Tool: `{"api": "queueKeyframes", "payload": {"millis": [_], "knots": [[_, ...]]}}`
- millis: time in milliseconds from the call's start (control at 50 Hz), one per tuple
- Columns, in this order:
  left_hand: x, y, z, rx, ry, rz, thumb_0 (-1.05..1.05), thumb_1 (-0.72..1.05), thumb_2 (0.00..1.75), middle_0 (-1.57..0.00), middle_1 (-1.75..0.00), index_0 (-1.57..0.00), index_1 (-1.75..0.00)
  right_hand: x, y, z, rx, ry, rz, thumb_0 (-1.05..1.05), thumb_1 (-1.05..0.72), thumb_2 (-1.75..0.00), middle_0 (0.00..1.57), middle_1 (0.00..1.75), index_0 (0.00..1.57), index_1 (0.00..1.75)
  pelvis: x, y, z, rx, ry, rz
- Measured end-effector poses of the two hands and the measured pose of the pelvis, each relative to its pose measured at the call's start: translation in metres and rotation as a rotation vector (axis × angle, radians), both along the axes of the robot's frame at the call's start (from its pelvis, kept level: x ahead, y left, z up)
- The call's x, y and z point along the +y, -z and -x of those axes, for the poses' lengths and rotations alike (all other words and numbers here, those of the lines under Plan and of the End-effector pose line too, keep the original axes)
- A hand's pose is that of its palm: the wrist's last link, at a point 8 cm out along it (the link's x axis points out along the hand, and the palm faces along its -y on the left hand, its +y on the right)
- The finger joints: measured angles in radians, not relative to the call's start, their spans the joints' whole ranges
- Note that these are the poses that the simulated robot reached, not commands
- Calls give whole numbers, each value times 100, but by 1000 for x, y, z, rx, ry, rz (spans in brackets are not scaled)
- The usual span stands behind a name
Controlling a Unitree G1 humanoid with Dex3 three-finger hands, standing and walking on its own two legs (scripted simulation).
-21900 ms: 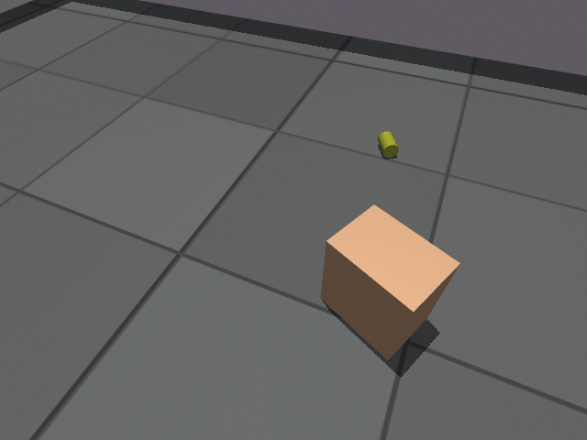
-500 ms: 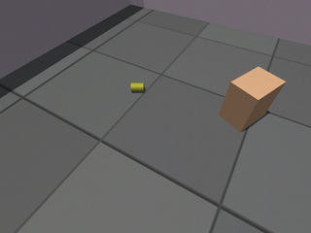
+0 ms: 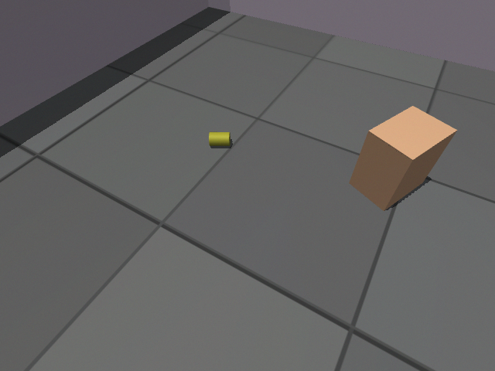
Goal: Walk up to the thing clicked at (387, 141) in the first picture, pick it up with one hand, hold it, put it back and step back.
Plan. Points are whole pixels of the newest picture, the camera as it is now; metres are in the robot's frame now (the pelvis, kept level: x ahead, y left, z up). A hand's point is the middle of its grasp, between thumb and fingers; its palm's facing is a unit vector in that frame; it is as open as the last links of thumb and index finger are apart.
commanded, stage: stand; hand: left
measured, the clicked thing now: (219, 139) +1.48 +0.16 -0.74
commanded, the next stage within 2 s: walk up in 0.02 s
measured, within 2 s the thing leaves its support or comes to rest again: neither
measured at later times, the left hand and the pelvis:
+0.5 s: hand (141, 368) +0.16 +0.21 -0.14, palm faces +0.00 -0.91 -0.41, open 7.4 cm; pelvis +0.12 -0.08 -0.01, yaw -2 degrees
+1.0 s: hand (161, 227) +0.47 +0.22 -0.15, palm faces -0.07 -0.94 -0.34, open 7.4 cm; pelvis +0.38 -0.05 -0.01, yaw -1 degrees
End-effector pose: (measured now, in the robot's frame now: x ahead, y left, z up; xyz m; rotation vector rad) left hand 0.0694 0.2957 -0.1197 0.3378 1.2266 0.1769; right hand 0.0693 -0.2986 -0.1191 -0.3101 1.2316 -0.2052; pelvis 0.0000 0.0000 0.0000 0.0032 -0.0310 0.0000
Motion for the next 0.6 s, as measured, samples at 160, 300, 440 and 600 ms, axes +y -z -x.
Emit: {"api": "queueKeyframes", "payload": {"millis": [160,300,440,600], "knots": [[7,-11,-15,5,37,-11,1,91,90,-21,-30,-20,-30,-25,-7,7,-59,45,-3,0,-90,-89,21,30,21,30,-12,0,-16,13,32,3],[-6,-22,-65,-45,73,-78,1,91,90,-20,-30,-20,-30,-88,6,9,12,92,32,0,-90,-89,21,30,21,30,-50,14,-53,-9,58,-24],[-38,-24,-80,-96,-4,-91,0,91,90,-20,-30,-20,-30,-111,16,-63,-6,50,15,1,-90,-89,20,30,20,30,-74,16,-102,-31,41,20],[-55,-12,-118,-39,-38,-32,1,90,90,-21,-30,-20,-30,-98,-5,-158,-65,-37,-18,1,-90,-89,20,30,20,30,-80,7,-167,-15,19,40]]}}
